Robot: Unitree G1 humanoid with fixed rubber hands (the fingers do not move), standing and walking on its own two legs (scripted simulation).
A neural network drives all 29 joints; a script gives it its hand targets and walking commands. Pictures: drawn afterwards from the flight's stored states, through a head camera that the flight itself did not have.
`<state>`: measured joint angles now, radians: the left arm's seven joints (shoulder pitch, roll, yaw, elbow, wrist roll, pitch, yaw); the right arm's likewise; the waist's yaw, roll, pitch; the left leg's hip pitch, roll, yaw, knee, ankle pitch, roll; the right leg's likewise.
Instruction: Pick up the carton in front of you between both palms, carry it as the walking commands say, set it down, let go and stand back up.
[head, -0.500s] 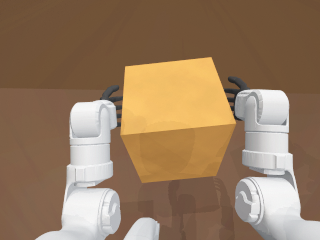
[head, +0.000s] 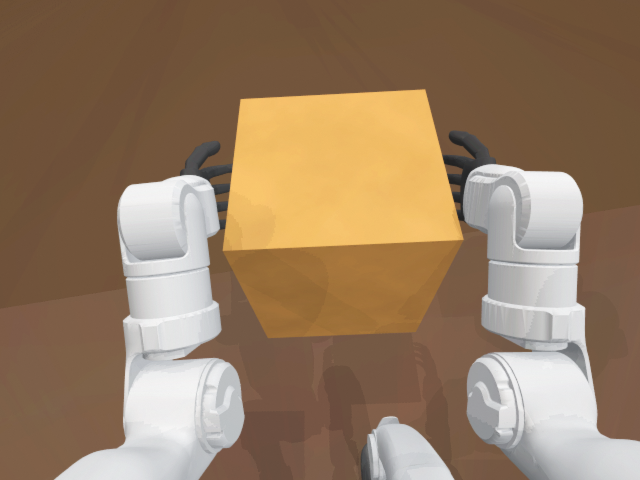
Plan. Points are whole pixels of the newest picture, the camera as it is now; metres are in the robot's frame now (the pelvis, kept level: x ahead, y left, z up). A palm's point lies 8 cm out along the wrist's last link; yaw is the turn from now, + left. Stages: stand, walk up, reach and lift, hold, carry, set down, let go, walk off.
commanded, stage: carry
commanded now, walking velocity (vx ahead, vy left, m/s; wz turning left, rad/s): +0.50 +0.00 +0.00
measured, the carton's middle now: (337, 228) +0.40 -0.04 +0.08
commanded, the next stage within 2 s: none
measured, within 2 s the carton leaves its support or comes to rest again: neither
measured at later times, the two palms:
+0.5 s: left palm (161, 28) +0.70 +0.17 +0.21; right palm (362, 9) +0.71 -0.12 +0.22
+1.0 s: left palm out of the picture +0.99 +0.16 +0.25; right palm out of the picture +1.03 -0.13 +0.25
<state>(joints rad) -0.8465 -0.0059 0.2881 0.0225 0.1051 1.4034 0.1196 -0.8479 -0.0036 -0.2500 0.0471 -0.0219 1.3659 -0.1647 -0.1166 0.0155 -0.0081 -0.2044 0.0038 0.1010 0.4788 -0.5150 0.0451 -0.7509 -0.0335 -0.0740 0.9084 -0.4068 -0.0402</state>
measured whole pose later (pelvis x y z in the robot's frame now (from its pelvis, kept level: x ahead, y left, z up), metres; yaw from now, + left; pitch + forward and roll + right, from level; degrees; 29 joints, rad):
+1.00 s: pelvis +0.64 -0.02 +0.11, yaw +1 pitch +4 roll +0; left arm -0.81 -0.01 0.22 0.14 0.06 1.40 0.19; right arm -0.86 -0.01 -0.28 0.19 -0.11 1.37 -0.13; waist 0.10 0.00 -0.01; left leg -0.66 0.00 0.00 1.34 -0.48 0.04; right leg -0.40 0.01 -0.12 0.60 -0.43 -0.06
